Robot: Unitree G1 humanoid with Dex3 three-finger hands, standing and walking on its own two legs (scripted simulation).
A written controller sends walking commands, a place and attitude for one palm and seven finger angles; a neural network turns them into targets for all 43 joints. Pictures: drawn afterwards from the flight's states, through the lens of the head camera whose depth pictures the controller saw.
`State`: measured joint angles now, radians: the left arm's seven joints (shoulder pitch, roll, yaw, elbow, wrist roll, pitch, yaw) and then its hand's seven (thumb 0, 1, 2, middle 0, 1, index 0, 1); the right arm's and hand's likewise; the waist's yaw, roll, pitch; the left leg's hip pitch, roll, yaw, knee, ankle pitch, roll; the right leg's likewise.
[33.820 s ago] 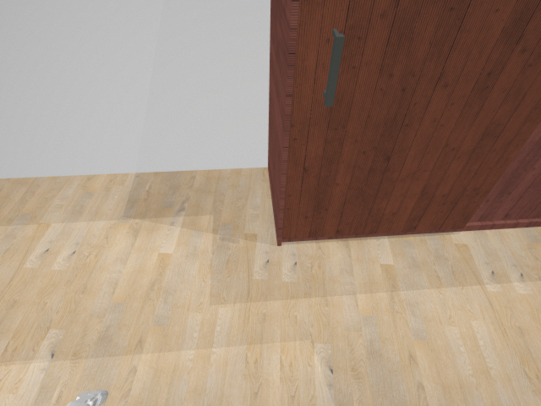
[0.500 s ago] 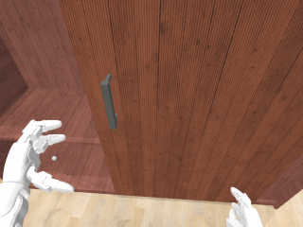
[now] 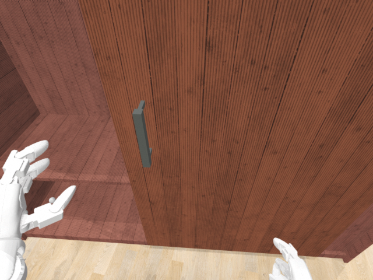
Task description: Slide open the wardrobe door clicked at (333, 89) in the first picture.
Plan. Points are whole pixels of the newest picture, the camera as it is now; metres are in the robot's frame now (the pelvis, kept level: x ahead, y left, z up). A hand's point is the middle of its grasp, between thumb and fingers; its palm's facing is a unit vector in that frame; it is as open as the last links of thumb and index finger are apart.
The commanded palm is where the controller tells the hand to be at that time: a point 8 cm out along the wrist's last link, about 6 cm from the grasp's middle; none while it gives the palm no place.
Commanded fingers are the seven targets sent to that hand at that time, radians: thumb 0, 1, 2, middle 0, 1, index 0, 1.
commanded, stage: draw the hand back to the body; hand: left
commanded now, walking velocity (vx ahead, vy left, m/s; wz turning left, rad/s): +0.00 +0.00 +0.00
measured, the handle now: (144, 135) +0.45 +0.18 +0.08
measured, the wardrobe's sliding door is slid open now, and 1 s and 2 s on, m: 0.69 0.69 0.69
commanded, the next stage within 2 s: step back with the hand held close in 0.50 s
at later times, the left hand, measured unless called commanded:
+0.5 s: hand (46, 205) +0.17 +0.26 +0.16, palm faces +0.46 -0.82 -0.35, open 7.5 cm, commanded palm +0.13 +0.29 +0.17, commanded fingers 0.00 0.90 0.90 -0.20 -0.30 -0.20 -0.30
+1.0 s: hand (45, 208) +0.17 +0.26 +0.15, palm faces +0.33 -0.82 -0.47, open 7.4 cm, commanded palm +0.11 +0.30 +0.17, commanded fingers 0.00 0.90 0.90 -0.20 -0.30 -0.20 -0.30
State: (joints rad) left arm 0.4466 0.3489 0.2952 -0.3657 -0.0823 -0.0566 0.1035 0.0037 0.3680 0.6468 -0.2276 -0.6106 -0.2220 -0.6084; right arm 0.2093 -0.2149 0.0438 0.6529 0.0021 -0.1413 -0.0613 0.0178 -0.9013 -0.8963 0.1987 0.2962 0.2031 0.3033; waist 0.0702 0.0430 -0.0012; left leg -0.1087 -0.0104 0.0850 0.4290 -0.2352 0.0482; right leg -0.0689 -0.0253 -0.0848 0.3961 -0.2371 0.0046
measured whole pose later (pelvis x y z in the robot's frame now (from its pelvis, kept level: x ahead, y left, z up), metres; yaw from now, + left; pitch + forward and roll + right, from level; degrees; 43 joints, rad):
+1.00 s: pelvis -0.03 +0.01 +0.00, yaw -1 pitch +0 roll -1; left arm 0.56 0.43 0.39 -0.51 -0.06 -0.14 0.11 0.02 0.89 0.90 -0.22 -0.30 -0.21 -0.30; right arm 0.19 -0.23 0.00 0.55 0.01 -0.02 -0.08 0.02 -0.90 -0.90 0.20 0.30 0.20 0.30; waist 0.01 0.00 0.03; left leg -0.28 0.00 0.11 0.48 -0.20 0.06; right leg -0.25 -0.02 -0.06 0.44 -0.19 0.01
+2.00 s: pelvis -0.20 +0.02 -0.01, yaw -2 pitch +3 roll -2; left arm 0.40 0.41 0.41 -0.50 -0.02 -0.26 0.13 0.01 0.88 0.90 -0.21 -0.30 -0.21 -0.30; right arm 0.17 -0.18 0.02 0.64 0.00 -0.13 -0.07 0.02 -0.90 -0.90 0.20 0.30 0.21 0.30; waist 0.04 -0.07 -0.04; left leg -0.37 0.01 0.05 0.57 -0.18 0.02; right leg -0.24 0.04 0.07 0.54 -0.32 0.02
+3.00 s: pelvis -0.25 +0.08 -0.03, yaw +1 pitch -1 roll +1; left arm 0.26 0.21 0.03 0.62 0.02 0.08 0.01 0.01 0.91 0.90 -0.20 -0.30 -0.19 -0.30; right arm 0.20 -0.25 0.00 0.79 -0.04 0.01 0.01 0.01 -0.91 -0.90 0.20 0.30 0.20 0.30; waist -0.04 -0.03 0.04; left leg -0.38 0.04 0.10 0.70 -0.29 0.02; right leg -0.30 -0.07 -0.12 0.74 -0.43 0.00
